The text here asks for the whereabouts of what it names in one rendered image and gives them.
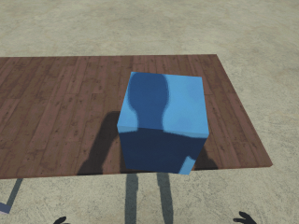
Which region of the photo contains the table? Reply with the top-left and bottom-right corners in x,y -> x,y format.
0,54 -> 273,215

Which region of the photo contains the carton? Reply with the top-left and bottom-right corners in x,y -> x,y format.
117,72 -> 209,175

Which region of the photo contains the robot right hand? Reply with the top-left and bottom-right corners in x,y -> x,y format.
233,211 -> 257,224

